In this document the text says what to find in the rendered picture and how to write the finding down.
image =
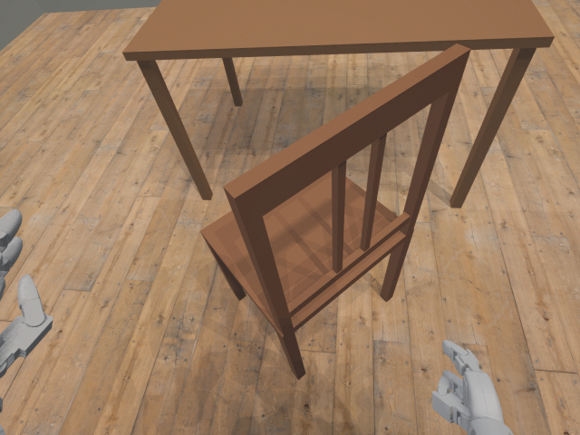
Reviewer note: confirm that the table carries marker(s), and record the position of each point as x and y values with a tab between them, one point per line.
201	29

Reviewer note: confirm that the robot left hand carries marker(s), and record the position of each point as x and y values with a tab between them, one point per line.
24	332

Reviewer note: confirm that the chair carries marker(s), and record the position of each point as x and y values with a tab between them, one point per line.
300	232

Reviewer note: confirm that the robot right hand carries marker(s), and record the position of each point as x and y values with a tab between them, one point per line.
472	398

